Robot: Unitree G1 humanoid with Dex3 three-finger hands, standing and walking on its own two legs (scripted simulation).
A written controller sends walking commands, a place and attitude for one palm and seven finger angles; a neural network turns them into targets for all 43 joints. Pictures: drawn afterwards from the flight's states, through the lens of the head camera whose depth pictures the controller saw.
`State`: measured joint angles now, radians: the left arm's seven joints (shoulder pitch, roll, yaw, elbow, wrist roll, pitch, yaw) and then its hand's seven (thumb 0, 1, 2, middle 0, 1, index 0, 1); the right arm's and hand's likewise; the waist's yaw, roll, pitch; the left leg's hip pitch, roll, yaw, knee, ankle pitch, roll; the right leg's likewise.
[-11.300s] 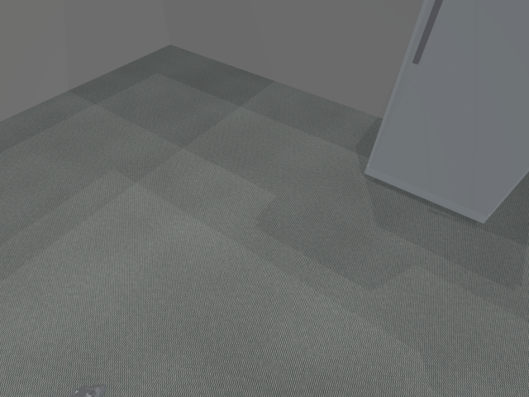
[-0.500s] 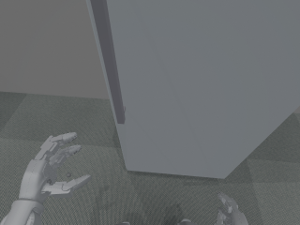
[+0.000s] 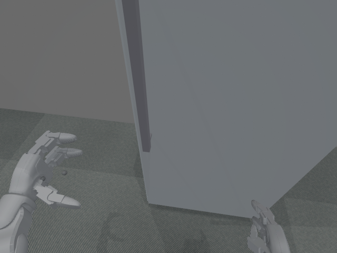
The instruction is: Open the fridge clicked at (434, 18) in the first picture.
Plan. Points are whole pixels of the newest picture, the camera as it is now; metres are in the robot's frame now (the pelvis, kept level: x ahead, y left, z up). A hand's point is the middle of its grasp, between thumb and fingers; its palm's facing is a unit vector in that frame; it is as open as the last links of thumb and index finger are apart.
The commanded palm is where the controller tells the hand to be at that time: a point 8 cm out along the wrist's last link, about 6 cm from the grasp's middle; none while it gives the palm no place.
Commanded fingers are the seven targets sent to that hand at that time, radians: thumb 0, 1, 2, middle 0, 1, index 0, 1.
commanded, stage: raise the hand to about handle height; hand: left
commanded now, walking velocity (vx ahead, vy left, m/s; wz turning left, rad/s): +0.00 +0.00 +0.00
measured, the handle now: (142, 84) +0.44 +0.11 +0.18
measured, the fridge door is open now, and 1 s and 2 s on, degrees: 0 0 0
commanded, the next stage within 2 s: move the hooked fingers beside the handle in 0.76 s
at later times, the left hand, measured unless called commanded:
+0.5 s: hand (59, 149) +0.28 +0.26 +0.12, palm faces +0.00 -1.00 -0.05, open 14.0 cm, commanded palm +0.25 +0.31 +0.13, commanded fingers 0.00 -0.50 0.30 -0.30 -1.20 -0.30 -1.20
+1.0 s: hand (62, 151) +0.28 +0.25 +0.12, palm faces +0.02 -1.00 -0.04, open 14.0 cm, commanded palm +0.25 +0.30 +0.13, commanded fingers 0.00 -0.50 0.30 -0.30 -1.20 -0.30 -1.20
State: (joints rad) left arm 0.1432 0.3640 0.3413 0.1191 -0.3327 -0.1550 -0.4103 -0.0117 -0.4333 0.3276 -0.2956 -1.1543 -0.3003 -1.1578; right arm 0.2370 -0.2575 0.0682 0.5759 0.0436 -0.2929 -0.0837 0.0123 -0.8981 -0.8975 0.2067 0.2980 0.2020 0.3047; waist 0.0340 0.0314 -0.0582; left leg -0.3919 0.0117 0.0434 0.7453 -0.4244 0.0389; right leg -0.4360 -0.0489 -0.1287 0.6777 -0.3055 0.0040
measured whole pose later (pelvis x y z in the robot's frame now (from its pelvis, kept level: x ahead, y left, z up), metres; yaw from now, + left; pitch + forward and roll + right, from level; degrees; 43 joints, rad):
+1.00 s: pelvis +0.00 -0.01 +0.01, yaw +0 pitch +2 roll -1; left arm -0.06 0.41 0.42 0.32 -0.34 -0.10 -0.49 -0.02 -0.50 0.30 -0.30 -1.20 -0.30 -1.20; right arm 0.25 -0.28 0.06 0.61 0.05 -0.26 -0.11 0.01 -0.90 -0.90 0.21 0.30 0.20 0.30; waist 0.03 0.04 -0.02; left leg -0.29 0.02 0.05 0.62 -0.36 0.02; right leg -0.35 -0.03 -0.12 0.58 -0.26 -0.01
